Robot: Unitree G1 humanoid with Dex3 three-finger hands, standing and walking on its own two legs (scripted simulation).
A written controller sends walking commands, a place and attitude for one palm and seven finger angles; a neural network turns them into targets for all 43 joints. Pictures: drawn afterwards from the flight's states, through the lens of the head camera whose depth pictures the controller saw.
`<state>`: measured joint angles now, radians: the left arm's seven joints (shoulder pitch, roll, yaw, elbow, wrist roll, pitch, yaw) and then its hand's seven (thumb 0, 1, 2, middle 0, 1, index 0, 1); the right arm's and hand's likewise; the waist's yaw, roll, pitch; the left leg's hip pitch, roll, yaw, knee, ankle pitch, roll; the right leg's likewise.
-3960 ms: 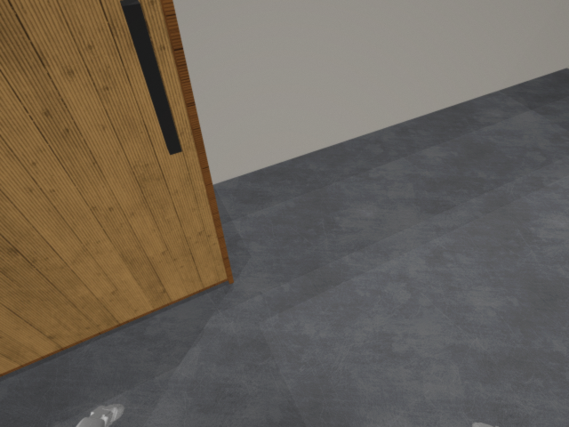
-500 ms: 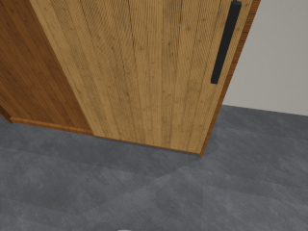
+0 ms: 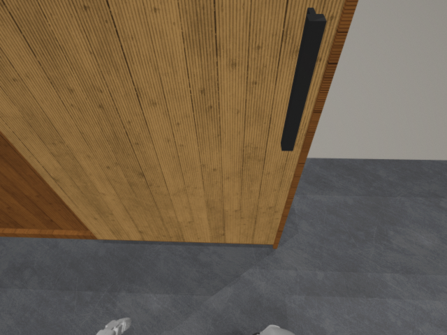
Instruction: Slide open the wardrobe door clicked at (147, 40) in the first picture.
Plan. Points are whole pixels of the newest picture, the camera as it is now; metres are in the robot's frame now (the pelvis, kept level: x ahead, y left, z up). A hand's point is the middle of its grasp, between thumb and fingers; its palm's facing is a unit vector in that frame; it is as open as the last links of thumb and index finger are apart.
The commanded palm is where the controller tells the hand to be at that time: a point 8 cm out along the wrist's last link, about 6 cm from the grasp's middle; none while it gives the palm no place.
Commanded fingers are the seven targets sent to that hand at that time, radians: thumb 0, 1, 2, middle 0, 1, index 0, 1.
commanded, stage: come to a stop and stand still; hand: right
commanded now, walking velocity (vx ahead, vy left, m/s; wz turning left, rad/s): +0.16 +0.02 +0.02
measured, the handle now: (297, 89) +0.55 -0.14 +0.14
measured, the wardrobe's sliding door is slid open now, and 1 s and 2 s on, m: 0.00 0.00 0.00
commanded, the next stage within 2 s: look again from close up in 1.54 s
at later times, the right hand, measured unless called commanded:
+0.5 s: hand out of the picture +0.13 -0.16 -0.16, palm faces +0.01 +0.97 -0.24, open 7.4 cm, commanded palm none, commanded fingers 0.00 -0.90 -0.90 0.20 0.30 0.20 0.30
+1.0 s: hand out of the picture -0.01 -0.17 -0.15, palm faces +0.11 +0.97 -0.22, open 7.4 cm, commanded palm none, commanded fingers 0.00 -0.90 -0.90 0.20 0.30 0.20 0.30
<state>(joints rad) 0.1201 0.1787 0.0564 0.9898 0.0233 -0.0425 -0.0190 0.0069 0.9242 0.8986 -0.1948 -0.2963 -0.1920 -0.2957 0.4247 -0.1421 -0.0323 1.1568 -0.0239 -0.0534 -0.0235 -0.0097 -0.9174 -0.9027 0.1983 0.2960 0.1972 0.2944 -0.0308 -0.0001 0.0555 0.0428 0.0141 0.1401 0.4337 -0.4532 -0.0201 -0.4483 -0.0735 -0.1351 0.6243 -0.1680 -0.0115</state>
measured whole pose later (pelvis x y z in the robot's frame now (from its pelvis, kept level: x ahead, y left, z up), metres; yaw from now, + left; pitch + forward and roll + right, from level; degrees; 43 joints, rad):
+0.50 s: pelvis +0.04 +0.03 +0.01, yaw +2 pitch -1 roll +0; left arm 0.18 0.16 0.07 1.02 0.02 0.03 0.02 0.00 0.92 0.90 -0.20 -0.30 -0.20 -0.30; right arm 0.16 -0.18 -0.07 0.97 -0.02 0.04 -0.03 0.00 -0.91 -0.90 0.20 0.30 0.20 0.29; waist 0.01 -0.01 0.08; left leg -0.33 0.05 0.04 0.73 -0.36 -0.04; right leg -0.34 -0.09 -0.16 0.56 -0.21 -0.01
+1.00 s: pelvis +0.00 +0.01 +0.02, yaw -1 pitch +0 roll -1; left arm 0.22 0.23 0.07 1.01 0.01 0.05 -0.01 0.01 0.91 0.90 -0.20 -0.30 -0.19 -0.30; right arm 0.31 -0.17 -0.05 1.04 -0.04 0.02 -0.03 0.00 -0.90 -0.90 0.20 0.30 0.20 0.30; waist -0.06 0.01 0.03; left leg -0.28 0.12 0.07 0.48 -0.20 -0.05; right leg -0.28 -0.04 -0.05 0.65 -0.35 0.05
